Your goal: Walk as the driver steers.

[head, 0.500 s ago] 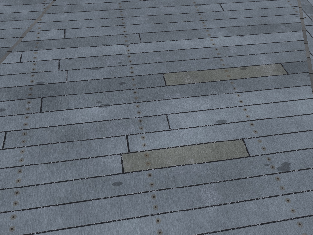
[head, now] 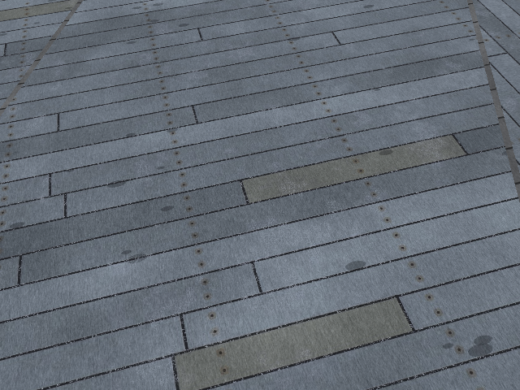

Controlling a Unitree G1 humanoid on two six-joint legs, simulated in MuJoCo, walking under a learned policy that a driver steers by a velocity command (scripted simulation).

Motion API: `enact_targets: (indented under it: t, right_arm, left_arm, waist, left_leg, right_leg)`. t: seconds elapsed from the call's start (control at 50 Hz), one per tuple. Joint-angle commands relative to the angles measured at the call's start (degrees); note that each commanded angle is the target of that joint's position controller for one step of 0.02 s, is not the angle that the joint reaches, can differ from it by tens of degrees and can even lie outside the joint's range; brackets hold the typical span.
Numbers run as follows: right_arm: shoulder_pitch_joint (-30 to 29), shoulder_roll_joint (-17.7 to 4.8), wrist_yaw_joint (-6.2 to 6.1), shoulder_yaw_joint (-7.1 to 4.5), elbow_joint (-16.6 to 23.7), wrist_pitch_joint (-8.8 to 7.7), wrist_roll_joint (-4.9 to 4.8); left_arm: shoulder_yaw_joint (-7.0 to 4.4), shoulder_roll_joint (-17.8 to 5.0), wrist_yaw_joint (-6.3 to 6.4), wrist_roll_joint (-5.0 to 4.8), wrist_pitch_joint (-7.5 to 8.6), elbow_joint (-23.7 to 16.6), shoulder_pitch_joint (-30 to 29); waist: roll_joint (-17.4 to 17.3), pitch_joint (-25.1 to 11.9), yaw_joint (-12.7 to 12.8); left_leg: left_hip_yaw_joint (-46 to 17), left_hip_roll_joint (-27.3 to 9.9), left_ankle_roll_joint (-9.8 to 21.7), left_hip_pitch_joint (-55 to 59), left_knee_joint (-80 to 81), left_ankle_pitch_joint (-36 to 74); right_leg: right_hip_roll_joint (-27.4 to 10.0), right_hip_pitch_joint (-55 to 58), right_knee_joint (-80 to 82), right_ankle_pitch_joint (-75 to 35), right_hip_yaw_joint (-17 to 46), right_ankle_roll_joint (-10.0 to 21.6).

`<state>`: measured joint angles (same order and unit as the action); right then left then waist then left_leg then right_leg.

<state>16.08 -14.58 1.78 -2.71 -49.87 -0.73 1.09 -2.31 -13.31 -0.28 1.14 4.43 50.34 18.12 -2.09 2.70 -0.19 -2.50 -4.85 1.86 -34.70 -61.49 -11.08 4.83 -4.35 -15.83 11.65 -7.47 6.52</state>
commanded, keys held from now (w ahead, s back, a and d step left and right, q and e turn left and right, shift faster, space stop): w+q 0.86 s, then w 0.14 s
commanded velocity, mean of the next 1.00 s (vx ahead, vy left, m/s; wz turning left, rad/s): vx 0.50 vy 0.00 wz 0.49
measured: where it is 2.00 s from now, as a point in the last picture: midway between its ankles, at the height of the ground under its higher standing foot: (156, 238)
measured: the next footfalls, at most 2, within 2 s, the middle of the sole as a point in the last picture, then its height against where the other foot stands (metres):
left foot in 0.30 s outside the picture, level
right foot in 0.80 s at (262, 331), level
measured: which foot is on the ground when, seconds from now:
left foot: up 0.00-0.28, down 0.30-0.80, up 0.82-1.00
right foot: down 0.00-0.32, up 0.34-0.78, down 0.80-1.00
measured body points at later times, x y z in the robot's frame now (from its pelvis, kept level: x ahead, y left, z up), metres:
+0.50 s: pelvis +0.26 +0.06 -0.01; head +0.29 +0.08 +0.44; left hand +0.31 +0.34 -0.13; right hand +0.39 -0.19 -0.13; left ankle +0.26 +0.10 -0.75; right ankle +0.31 -0.10 -0.66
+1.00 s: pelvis +0.54 +0.10 +0.00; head +0.57 +0.10 +0.45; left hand +0.48 +0.38 -0.11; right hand +0.77 -0.09 -0.13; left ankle +0.44 +0.18 -0.66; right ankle +0.61 +0.03 -0.75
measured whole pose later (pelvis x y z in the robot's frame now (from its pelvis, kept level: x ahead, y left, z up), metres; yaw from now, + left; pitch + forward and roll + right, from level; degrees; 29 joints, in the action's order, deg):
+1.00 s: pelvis +0.54 +0.10 +0.00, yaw +33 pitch +1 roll +0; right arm 15.6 -17.9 1.8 -3.7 -46.0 -1.2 2.0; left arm -1.7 -14.8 0.0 1.7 4.7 45.1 14.7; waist -2.8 1.8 -0.1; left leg -3.7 2.0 3.6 -26.6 -63.6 -18.6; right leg 0.9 -13.4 -23.2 10.6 -4.3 2.5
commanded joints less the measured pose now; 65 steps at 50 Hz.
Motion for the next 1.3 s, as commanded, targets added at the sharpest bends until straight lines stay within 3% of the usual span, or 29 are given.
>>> enact_targets:
  t: [0.02, 0.18, 0.24, 0.28, 0.3, 0.32, 0.34, 0.36, 0.38, 0.42, 0.46, 0.5, 0.7, 0.74, 0.78, 0.8, 0.82, 0.84, 0.86, 0.88, 0.9, 0.92, 0.96, 1.02, 1.14, 1.2, 1.26, 1.28, 1.3]
  right_arm:
    - [-1.1, -2.7, 0.42, -0.84, 2.4, -0.01, 0.04]
    - [-13.8, -0.6, 1.51, 0.8, 7.2, -0.62, 0.67]
    - [-9.4, -2.1, 1.04, 0.2, 6.6, -0.38, 0.82]
    - [0.7, -4.8, 0.49, -1.21, 3.9, -0.78, 1.12]
    - [9.2, -7.4, -0.08, -2.57, 1.5, -1.19, 1.81]
    - [11.3, -13.9, -1.05, -4.44, 1.3, -0.97, 1.77]
    - [9.5, -16.1, -0.77, -5.01, 2.2, -0.53, 0.03]
    - [7.0, -13.8, -1.11, -4.64, 1.8, -0.25, -1.02]
    - [4.2, -10.7, -1.35, -3.86, 2.0, -0.28, -1.08]
    - [0.1, -7.1, -1.74, -2.76, 2.4, -0.94, -1.08]
    - [0.2, -7.3, -1.6, -2.51, 2.5, -2.18, -1.26]
    - [1.8, -9.1, -1.46, -2.97, 2.1, -2.78, -1.24]
    - [10.9, -10.5, -2.18, -3.48, 1.8, -2.06, -0.3]
    - [8.8, -11.4, -2.65, -3.72, 2.7, -2.17, -0.07]
    - [4.9, -12.6, -2.41, -3.93, 4.0, -2.57, 0.03]
    - [4.1, -11.9, -1.82, -3.7, 4.1, -2.99, -0.51]
    - [5.3, -6.9, -1.42, -2.27, 5.9, -3.51, -1.08]
    - [12.4, -3.8, -1.42, -1.64, 7.6, -3.19, -2.24]
    - [11.5, -8.6, -1.99, -2.05, 5.3, -2.11, -0.12]
    - [7.6, -8.9, -1.43, -2.19, 5.2, -1.88, 0.4]
    - [5.4, -7.6, -0.96, -1.91, 5.4, -1.81, 0.44]
    - [4.6, -6.8, -0.47, -1.77, 5.5, -1.48, 0.87]
    - [5.1, -5.6, 0.26, -1.38, 5.5, -0.6, 1.21]
    - [1.4, -4.8, 0.71, -0.93, 6.6, -0.29, 1.27]
    - [-12.2, -2.3, 1.72, 1.22, 10.6, -1.07, 1.15]
    - [-16.2, -2.7, 1.32, 1.56, 11.8, -1.56, 0.97]
    - [-12.5, -4.1, 0.32, 1.08, 10.9, -2.45, 1.03]
    - [-6.3, -5.1, -0.24, 0.5, 8.7, -3.1, 1.5]
    - [2.6, -8.1, -1.05, -0.63, 6.0, -3.81, 2.56]
  left_arm:
    - [-1.15, -5.8, 0.32, -0.21, 1.45, -1.7, 1.3]
    - [-0.54, -6.4, 1.97, 0.02, 0.94, 2.6, 7.5]
    - [-0.91, -8.9, 2.82, 0.3, 0.22, 3.0, 6.4]
    - [-1.38, -10.7, 2.91, 0.65, -0.65, 2.4, 4.7]
    - [-1.48, -11.1, 2.56, 0.3, -0.73, 1.2, 2.6]
    - [-0.29, -5.4, 1.69, 0.03, -0.18, -1.6, 4.1]
    - [-0.71, -6.6, 0.9, -0.31, 0.34, -4.8, 1.8]
    - [-0.61, -7.5, 0.57, 0.24, 1.09, -5.7, -3.2]
    - [-0.49, -7.6, 0.35, -0.37, 1.8, -6.3, -3.7]
    - [-0.51, -7.1, 0.41, 0.83, 0.63, -5.5, -2.0]
    - [-0.27, -5.9, -0.06, 1.87, -1.51, -5.6, -0.8]
    - [-0.11, -5.3, -0.37, 1.77, -2.43, -7.0, -3.1]
    - [0.79, -6.1, -0.95, 0.59, -1.52, -14.5, -22.5]
    - [0.51, -7.5, -0.83, 0.4, -0.99, -14.5, -20.1]
    - [-0.54, -10.0, -0.04, 0.25, -0.34, -11.5, -9.9]
    - [-1.28, -11.7, 0.66, 0.69, 0.43, -9.6, -1.9]
    - [-2.23, -16.0, 1.75, 2.06, 0.69, -9.5, 7.3]
    - [-3.18, -20.1, 1.73, 2.49, -0.19, -10.0, 4.0]
    - [-2.62, -14.7, 1.4, 1.44, -0.88, -10.6, 0.1]
    - [-1.41, -9.6, 1.09, 0.87, -0.9, -11.1, -3.0]
    - [-0.84, -7.5, 0.77, 0.96, -0.71, -10.5, -4.3]
    - [-0.63, -7.0, 0.78, 0.93, -0.33, -9.6, -3.8]
    - [-0.61, -7.0, 0.37, 0.45, 0.86, -7.7, -1.8]
    - [-0.94, -7.6, -0.34, -0.13, 2.14, -5.7, 0.5]
    - [-1.13, -8.1, -0.61, -0.5, 1.6, -2.5, 3.6]
    - [-1.41, -9.4, -0.66, -0.58, 1.07, -0.4, 7.5]
    - [-1.9, -11.2, -0.36, -0.33, 0.24, 0.7, 7.5]
    - [-1.8, -10.9, -0.33, -0.66, 0.01, 1.0, 7.2]
    - [-1.23, -9.0, -0.37, -0.98, 0.17, 0.4, 7.1]
  waist:
    - [5.3, 1.7, 0.3]
    - [5.2, 3.7, 3.2]
    - [7.7, -0.2, 0.1]
    - [8.1, -6.1, -4.7]
    - [5.1, -10.1, -9.5]
    - [-5.8, -14.4, -7.3]
    - [-8.0, -17.9, -5.9]
    - [-0.4, -9.8, -5.8]
    - [2.2, -4.2, -3.6]
    - [4.9, 0.1, 1.0]
    - [2.9, -1.5, 2.3]
    - [1.6, -1.6, 2.0]
    - [-2.2, -0.6, -5.4]
    - [-2.8, -0.9, -3.4]
    - [-2.4, -4.6, 1.6]
    - [0.9, -9.0, 5.9]
    - [7.8, -18.2, 8.5]
    - [21.5, -20.7, 2.6]
    - [11.8, -13.9, 1.3]
    - [5.4, -7.2, 1.4]
    - [3.7, -3.8, 0.9]
    - [6.0, -2.7, 0.5]
    - [8.6, -2.7, -0.3]
    - [7.9, -2.2, -0.4]
    - [7.5, 0.2, 1.8]
    - [7.6, 0.6, 3.0]
    - [7.3, -0.6, 0.5]
    - [5.2, -3.5, -2.6]
    - [2.0, -9.7, -5.9]
  left_leg:
    - [-0.1, -0.1, -0.3, -4.2, 3.7, 7.0]
    - [9.1, 2.8, 2.5, -3.1, 23.5, 9.4]
    - [12.4, 7.7, 6.2, 5.2, 25.0, 1.0]
    - [11.2, 10.5, 9.6, 17.6, 28.1, -3.7]
    - [6.0, 8.4, 12.4, 30.4, 33.9, -2.9]
    - [-16.3, -7.6, 18.2, 45.4, 34.8, -2.6]
    - [-42.4, -15.3, 26.2, 52.7, 43.1, 0.3]
    - [-33.2, -13.8, 23.6, 47.1, 45.1, 0.1]
    - [-26.9, -12.0, 20.8, 38.8, 46.7, 3.6]
    - [-17.5, -5.9, 16.4, 28.1, 48.3, 14.4]
    - [-13.2, -2.8, 15.5, 24.9, 48.6, 20.8]
    - [-11.4, -0.9, 14.8, 23.6, 49.1, 22.9]
    - [-16.6, -1.2, 11.1, 34.8, 44.2, 25.5]
    - [-18.6, -2.2, 9.5, 34.3, 41.9, 26.9]
    - [-18.4, -0.5, 7.0, 30.4, 33.7, 34.5]
    - [-15.5, 3.3, 5.6, 26.5, 22.5, 32.2]
    - [-10.7, 7.0, 4.4, 19.5, 6.0, 14.0]
    - [-5.2, 14.9, 3.1, 2.7, -5.9, -22.4]
    - [-5.2, 8.8, 3.5, -1.9, -11.2, -17.9]
    - [-4.5, 6.9, 3.3, -1.0, -10.0, -12.0]
    - [-4.0, 5.4, 2.7, 0.4, -7.5, -8.9]
    - [-3.7, 4.3, 2.3, 1.6, -5.5, -8.0]
    - [-3.3, 4.5, 1.6, 3.7, -4.0, -7.0]
    - [-3.6, 4.4, 0.8, 0.2, -0.5, -3.9]
    - [3.2, 2.3, -0.8, 2.2, 19.6, 6.6]
    - [5.7, 2.8, -0.2, 6.2, 25.7, 5.1]
    - [5.8, 4.8, 1.4, 13.0, 31.0, 0.8]
    - [5.9, 5.8, 2.4, 21.8, 35.6, 2.4]
    - [1.4, 1.6, 4.1, 35.2, 36.3, 1.3]
  right_leg:
    - [-15.4, -0.2, 8.9, -21.4, 5.2, 0.8]
    - [-17.5, 10.2, 4.8, -37.9, -2.2, -0.6]
    - [-18.7, 13.4, -5.9, -61.6, -4.7, -1.6]
    - [-19.3, 10.3, -22.6, -61.9, -5.1, -0.9]
    - [-17.6, 1.5, -37.5, -48.6, -5.9, -1.6]
    - [-10.2, -17.8, -57.5, -4.0, -5.7, -3.7]
    - [-0.6, -34.5, -70.3, 19.5, 5.6, -5.1]
    - [-5.9, -39.9, -68.1, 13.0, 11.1, -4.6]
    - [-8.0, -38.2, -63.0, 8.3, 10.3, -4.8]
    - [-10.5, -31.4, -54.5, 6.5, 9.9, -6.5]
    - [-10.7, -27.7, -50.6, 5.8, 8.8, -8.1]
    - [-10.6, -28.6, -46.0, 2.8, 7.6, -9.4]
    - [-6.7, -33.0, -21.3, -9.1, 7.7, -8.9]
    - [-5.9, -26.9, -16.9, -7.0, 8.9, -7.5]
    - [-3.2, -11.6, -13.5, -2.8, 8.2, -5.5]
    - [-5.5, 0.0, -10.0, -3.7, 9.7, -3.9]
    - [-19.8, 13.0, -8.1, 9.7, 23.9, -1.2]
    - [-31.4, 20.2, 0.2, 13.5, 50.9, 4.8]
    - [-29.9, 13.4, 0.4, 20.6, 50.7, 5.3]
    - [-26.6, 5.8, 1.2, 18.3, 41.1, 4.3]
    - [-23.4, 0.8, 2.4, 10.1, 32.8, 3.3]
    - [-20.9, -1.7, 3.2, 4.0, 27.2, 2.5]
    - [-18.7, -3.8, 4.1, -6.6, 20.9, 2.4]
    - [-18.7, -2.6, 6.0, -12.3, 16.5, 3.8]
    - [-15.8, -3.3, 8.1, -15.7, 7.9, 3.1]
    - [-17.0, -1.5, 5.6, -20.0, 10.0, 3.1]
    - [-18.2, 1.0, -1.1, -27.3, 12.2, 2.5]
    - [-16.0, -0.3, -9.0, -31.1, 10.4, 1.4]
    - [-12.8, -6.5, -20.6, -25.1, 8.4, 0.2]
Keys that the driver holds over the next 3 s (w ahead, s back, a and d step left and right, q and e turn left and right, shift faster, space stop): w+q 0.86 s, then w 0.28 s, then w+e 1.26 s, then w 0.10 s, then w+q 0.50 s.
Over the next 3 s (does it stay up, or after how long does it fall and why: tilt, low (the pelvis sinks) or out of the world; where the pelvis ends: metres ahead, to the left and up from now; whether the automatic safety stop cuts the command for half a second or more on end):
stays up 1.49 0.35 0.00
